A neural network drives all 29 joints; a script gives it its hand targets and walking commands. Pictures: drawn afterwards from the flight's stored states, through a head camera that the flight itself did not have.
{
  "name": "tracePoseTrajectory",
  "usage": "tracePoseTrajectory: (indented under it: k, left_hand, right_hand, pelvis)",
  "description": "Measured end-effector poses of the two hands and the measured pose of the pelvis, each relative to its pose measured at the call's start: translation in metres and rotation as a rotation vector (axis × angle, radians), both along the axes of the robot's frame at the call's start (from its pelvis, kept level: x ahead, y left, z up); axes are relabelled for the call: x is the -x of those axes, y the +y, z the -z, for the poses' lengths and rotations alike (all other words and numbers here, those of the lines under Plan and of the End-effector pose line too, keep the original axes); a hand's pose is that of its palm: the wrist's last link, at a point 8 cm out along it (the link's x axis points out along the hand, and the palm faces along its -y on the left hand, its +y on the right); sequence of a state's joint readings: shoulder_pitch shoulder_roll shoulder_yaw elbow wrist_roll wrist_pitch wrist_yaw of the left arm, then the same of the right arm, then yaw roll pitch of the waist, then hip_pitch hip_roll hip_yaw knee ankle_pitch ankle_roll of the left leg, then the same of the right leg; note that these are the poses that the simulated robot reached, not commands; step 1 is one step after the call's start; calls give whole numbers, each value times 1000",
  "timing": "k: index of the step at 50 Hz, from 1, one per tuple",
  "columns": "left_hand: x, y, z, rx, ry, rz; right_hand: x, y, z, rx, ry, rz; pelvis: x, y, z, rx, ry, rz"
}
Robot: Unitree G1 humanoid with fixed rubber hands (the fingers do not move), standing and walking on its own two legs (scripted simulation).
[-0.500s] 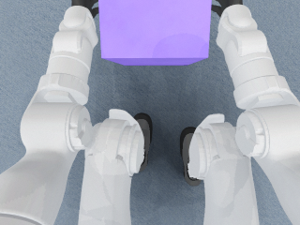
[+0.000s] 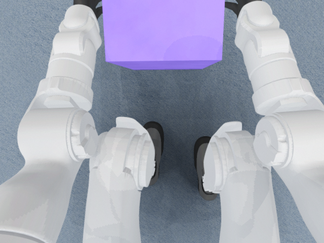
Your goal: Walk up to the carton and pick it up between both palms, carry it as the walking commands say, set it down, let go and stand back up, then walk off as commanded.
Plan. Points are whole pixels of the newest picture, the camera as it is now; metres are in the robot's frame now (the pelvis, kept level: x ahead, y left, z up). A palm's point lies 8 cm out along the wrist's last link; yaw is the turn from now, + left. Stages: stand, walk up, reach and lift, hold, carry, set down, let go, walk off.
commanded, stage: set down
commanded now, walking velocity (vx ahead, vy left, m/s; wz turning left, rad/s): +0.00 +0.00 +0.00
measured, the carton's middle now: (165, 17) +0.54 +0.06 -0.23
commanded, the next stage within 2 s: none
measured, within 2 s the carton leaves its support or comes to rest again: neither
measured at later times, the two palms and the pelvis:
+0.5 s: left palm (88, 17) +0.51 +0.21 -0.16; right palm (258, 5) +0.54 -0.11 -0.15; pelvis -0.01 +0.00 +0.01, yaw +1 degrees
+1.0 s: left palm (61, 4) +0.52 +0.24 -0.12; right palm out of the picture +0.55 -0.13 -0.12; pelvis +0.00 +0.00 +0.02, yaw +0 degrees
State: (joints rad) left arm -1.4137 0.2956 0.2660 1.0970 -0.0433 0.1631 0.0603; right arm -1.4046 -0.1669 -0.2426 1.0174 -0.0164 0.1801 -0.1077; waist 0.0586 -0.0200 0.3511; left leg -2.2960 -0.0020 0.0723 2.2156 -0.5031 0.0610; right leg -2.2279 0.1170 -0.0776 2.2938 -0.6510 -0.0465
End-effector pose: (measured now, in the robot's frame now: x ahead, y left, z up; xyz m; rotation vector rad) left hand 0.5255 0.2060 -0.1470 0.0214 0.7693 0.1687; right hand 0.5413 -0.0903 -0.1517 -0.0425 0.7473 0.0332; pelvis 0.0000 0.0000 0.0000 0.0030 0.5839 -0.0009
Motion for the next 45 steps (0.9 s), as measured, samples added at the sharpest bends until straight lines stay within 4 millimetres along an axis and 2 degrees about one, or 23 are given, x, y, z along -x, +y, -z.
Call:
tracePoseTrajectory:
  k: [19,29,41,45]
  left_hand:
    - [4,1,4,11,-38,-29]
    - [14,6,13,-7,-9,-47]
    - [11,27,5,-25,-23,-71]
    - [8,31,-4,-29,-50,-73]
  right_hand:
    - [0,-3,2,17,-39,-21]
    - [-2,-31,0,56,-39,27]
    - [-7,-40,-6,59,-52,33]
    - [-8,-43,-12,62,-74,37]
  pelvis:
    - [6,-1,-2,-5,-37,-7]
    - [5,1,-12,-2,11,-6]
    - [2,2,-12,1,30,-7]
    - [2,3,-14,4,39,-10]
